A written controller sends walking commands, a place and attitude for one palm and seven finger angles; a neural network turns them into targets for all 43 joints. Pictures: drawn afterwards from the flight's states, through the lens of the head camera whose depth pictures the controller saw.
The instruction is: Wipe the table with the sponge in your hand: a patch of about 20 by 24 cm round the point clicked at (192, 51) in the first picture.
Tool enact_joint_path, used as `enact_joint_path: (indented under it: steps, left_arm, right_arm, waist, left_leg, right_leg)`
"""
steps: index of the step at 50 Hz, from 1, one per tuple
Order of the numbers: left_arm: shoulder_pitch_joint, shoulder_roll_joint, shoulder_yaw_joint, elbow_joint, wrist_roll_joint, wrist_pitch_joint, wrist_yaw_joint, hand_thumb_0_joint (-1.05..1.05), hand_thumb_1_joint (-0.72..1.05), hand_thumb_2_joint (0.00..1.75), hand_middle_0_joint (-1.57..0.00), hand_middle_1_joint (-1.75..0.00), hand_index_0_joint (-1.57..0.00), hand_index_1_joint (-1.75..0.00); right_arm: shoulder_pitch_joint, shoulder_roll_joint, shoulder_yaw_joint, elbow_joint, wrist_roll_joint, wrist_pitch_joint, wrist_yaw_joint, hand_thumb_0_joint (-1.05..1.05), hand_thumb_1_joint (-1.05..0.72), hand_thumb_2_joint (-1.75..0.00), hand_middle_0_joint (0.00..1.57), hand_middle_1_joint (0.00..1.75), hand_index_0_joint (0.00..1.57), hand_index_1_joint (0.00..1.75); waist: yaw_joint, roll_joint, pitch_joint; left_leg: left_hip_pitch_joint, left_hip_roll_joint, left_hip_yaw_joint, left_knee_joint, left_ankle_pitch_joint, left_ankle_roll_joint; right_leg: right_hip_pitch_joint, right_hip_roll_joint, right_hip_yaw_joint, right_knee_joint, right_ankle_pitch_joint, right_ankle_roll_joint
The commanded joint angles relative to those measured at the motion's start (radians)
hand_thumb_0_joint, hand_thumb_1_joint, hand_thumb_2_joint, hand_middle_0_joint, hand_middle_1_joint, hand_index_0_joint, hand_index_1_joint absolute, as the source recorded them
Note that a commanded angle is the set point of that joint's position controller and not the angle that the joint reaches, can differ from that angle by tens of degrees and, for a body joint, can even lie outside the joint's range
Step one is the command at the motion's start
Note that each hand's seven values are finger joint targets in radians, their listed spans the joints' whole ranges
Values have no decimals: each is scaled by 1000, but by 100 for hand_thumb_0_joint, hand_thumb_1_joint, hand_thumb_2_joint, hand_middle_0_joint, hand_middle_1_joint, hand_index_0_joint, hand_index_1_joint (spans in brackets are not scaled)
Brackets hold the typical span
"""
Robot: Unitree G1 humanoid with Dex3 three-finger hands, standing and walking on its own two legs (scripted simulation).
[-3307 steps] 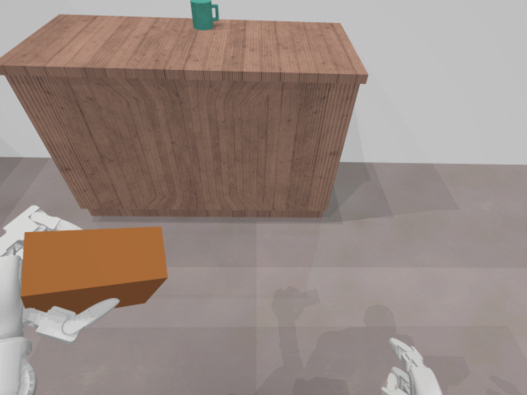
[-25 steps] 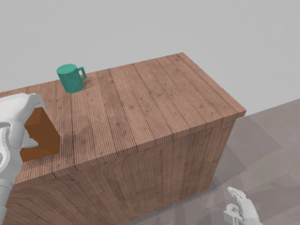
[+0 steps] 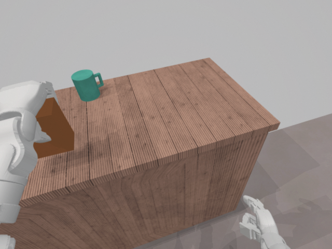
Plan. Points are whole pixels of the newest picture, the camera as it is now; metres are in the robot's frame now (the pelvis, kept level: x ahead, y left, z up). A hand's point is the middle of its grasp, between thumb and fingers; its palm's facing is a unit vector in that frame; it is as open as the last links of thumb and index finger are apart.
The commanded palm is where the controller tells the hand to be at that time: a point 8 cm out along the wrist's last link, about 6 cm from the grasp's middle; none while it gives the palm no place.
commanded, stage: lift the sponge slowly off the table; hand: left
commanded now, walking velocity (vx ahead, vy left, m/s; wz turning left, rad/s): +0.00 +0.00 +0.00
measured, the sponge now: (41, 136) +0.30 +0.36 +0.13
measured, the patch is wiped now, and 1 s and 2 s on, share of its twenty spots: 0.95 0.95 0.95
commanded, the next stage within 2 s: bring the sponge back beside the body in 0.44 s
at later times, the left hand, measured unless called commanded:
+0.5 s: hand (30, 108) +0.30 +0.34 +0.22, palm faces +0.13 +0.00 -0.99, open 10.2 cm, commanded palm +0.25 +0.33 +0.29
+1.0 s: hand (30, 128) +0.26 +0.32 +0.21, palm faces +0.21 -0.05 -0.98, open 10.2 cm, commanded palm +0.21 +0.31 +0.27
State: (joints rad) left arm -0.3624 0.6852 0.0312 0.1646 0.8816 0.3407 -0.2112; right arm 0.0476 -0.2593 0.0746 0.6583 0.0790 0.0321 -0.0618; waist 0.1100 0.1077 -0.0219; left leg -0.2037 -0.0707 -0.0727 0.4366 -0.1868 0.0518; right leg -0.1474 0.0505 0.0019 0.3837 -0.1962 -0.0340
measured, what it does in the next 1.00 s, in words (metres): stands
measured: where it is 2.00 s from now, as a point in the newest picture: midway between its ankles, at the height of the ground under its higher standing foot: outside the picture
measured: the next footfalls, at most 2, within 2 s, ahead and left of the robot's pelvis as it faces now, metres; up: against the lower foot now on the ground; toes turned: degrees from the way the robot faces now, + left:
none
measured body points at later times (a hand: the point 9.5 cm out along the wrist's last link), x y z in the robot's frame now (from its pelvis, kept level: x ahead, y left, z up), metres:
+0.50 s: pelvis +0.00 +0.00 +0.00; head -0.02 -0.05 +0.45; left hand +0.29 +0.33 +0.28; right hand +0.25 -0.20 -0.08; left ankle +0.03 +0.08 -0.74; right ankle +0.01 -0.10 -0.74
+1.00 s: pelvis -0.01 -0.01 +0.00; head -0.04 -0.06 +0.44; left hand +0.24 +0.31 +0.26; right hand +0.25 -0.20 -0.07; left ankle +0.03 +0.08 -0.74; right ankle +0.01 -0.10 -0.74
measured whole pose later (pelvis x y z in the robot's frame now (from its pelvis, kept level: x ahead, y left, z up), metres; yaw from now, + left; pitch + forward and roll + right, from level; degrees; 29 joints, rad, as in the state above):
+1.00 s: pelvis -0.01 -0.01 +0.00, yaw -1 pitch -4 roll -1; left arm -0.18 0.68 0.07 -0.11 0.80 0.46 -0.20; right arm 0.02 -0.27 0.08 0.65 0.09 0.05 -0.06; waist 0.14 0.12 -0.03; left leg -0.21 -0.05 -0.06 0.47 -0.20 0.03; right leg -0.16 0.07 0.01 0.43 -0.21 -0.05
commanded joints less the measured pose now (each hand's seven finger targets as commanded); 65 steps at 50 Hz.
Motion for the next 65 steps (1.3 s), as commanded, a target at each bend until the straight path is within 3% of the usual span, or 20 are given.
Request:
enact_joint_path:
  steps: [1,6,9,13,17,18,22,23,29,31,37,38,39,51,53,56,58,59,63,65]
  left_arm:
    - [-308,328,171,-196,18,27,13,0,10,130,-120,-160,-120,-160]
    - [-339,340,167,-239,16,30,-11,0,10,130,-120,-160,-120,-160]
    - [-373,408,223,-292,20,15,-7,0,10,130,-120,-160,-120,-160]
    - [-372,379,210,-333,2,12,-3,0,10,130,-120,-160,-120,-160]
    - [-367,377,203,-291,0,42,-1,0,10,130,-120,-160,-120,-160]
    - [-364,354,188,-287,-6,55,-5,0,10,130,-120,-160,-120,-160]
    - [-321,353,171,-215,2,93,-35,0,10,130,-120,-160,-120,-160]
    - [-330,339,160,-238,-2,96,-43,0,10,130,-120,-160,-120,-160]
    - [-331,367,166,-325,15,55,-72,0,10,130,-120,-160,-120,-160]
    - [-283,328,148,-346,7,33,-72,0,10,130,-120,-160,-120,-160]
    - [-242,356,229,-433,-20,9,5,0,10,130,-120,-160,-120,-160]
    - [-246,362,247,-461,-26,15,23,0,10,130,-120,-160,-120,-160]
    - [-234,376,267,-461,-28,27,42,0,10,130,-120,-160,-120,-160]
    - [-80,212,118,-492,-56,124,23,0,10,130,-120,-160,-120,-160]
    - [-92,232,132,-556,-48,116,25,0,10,130,-120,-160,-120,-160]
    - [-85,274,167,-570,-23,105,42,0,10,130,-120,-160,-120,-160]
    - [-113,304,202,-623,-14,99,59,0,10,130,-120,-160,-120,-160]
    - [-125,321,216,-610,-6,100,72,0,10,130,-120,-160,-120,-160]
    - [-26,264,214,-613,-39,112,91,0,10,130,-120,-160,-120,-160]
    - [51,224,193,-594,-59,125,94,0,10,130,-120,-160,-120,-160]
  right_arm:
    - [-192,-123,-49,-170,-8,-36,-3,0,-90,-90,20,30,20,30]
    - [-201,-122,-42,-183,-6,-32,-4,0,-90,-90,20,30,20,30]
    - [-197,-121,-43,-183,-7,-41,-8,0,-90,-90,20,30,20,30]
    - [-209,-116,-41,-191,-3,-49,-10,0,-90,-90,20,30,20,30]
    - [-204,-123,-48,-173,-4,-43,-11,0,-90,-90,20,30,20,30]
    - [-220,-121,-41,-183,-1,-46,-10,0,-90,-90,20,30,20,30]
    - [-214,-130,-43,-174,-1,-22,-8,0,-90,-90,20,30,20,30]
    - [-225,-127,-40,-183,5,-24,-7,0,-90,-90,20,30,20,30]
    - [-212,-116,-34,-205,0,-34,-10,0,-90,-90,20,30,20,30]
    - [-216,-106,-32,-209,-2,-35,-10,0,-90,-90,20,30,20,30]
    - [-234,-100,-36,-198,-10,-43,-12,0,-90,-90,20,30,20,30]
    - [-254,-101,-33,-204,-8,-50,-10,0,-90,-90,20,30,20,30]
    - [-243,-101,-37,-197,-15,-49,-10,0,-90,-90,20,30,20,30]
    - [-294,-100,-30,-208,4,-43,-18,0,-90,-90,20,30,20,30]
    - [-309,-94,-25,-220,7,-56,-22,0,-90,-90,20,30,20,30]
    - [-299,-93,-24,-207,-10,-57,-25,0,-90,-90,20,30,20,30]
    - [-318,-90,-22,-209,-9,-63,-26,0,-90,-90,20,30,20,30]
    - [-303,-89,-22,-200,-18,-64,-26,0,-90,-90,20,30,20,30]
    - [-329,-82,-26,-203,-8,-57,-15,0,-90,-90,20,30,20,30]
    - [-323,-83,-26,-197,-10,-52,-10,0,-90,-90,20,30,20,30]
  waist:
    - [10,-7,-252]
    - [1,-16,-237]
    - [12,19,-279]
    - [10,65,-286]
    - [10,14,-254]
    - [12,52,-246]
    - [9,-56,-229]
    - [2,-19,-240]
    - [7,-2,-282]
    - [4,-8,-253]
    - [29,16,-235]
    - [36,71,-241]
    - [47,26,-262]
    - [14,-28,-186]
    - [16,25,-201]
    - [31,-8,-196]
    - [38,57,-213]
    - [46,34,-220]
    - [51,58,-195]
    - [51,17,-178]
  left_leg:
    - [59,43,-25,-58,164,-13]
    - [54,40,-22,-49,174,-8]
    - [73,36,-28,-39,199,-5]
    - [96,40,-37,-40,213,-8]
    - [71,41,-32,-41,192,-13]
    - [68,40,-33,-43,192,-14]
    - [29,40,-16,-36,166,-15]
    - [45,40,-16,-38,163,-12]
    - [68,38,-21,-22,173,0]
    - [72,40,-23,-26,166,-1]
    - [74,45,-33,-33,145,-12]
    - [76,44,-38,-34,147,-15]
    - [68,43,-35,-31,151,-19]
    - [50,47,-24,-38,60,-12]
    - [61,47,-32,-43,43,-8]
    - [47,41,-34,-42,52,-10]
    - [63,42,-37,-43,50,-11]
    - [50,39,-34,-38,65,-15]
    - [55,40,-29,-37,60,-23]
    - [46,42,-18,-30,75,-26]
  right_leg:
    - [82,-26,24,-34,120,-53]
    - [71,-29,23,-29,134,-49]
    - [90,-30,33,-16,146,-55]
    - [83,-25,43,-21,152,-60]
    - [71,-30,37,-23,143,-53]
    - [67,-29,47,-24,140,-60]
    - [65,-37,37,-18,145,-43]
    - [58,-31,45,-22,135,-46]
    - [60,-37,31,-5,130,-48]
    - [47,-34,27,-12,119,-47]
    - [45,-32,51,-20,82,-54]
    - [51,-28,75,-21,79,-64]
    - [73,-35,63,-11,81,-60]
    - [4,-28,54,-30,15,-40]
    - [4,-21,79,-25,-6,-48]
    - [19,-24,68,-21,-13,-48]
    - [24,-17,104,-24,-25,-59]
    - [38,-23,92,-13,-17,-59]
    - [29,-15,121,-32,-23,-62]
    - [23,-21,96,-29,0,-52]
